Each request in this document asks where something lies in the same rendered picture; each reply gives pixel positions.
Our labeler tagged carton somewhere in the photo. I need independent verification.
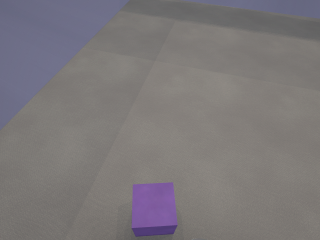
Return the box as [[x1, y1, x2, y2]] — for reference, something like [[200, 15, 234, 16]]
[[131, 182, 178, 237]]

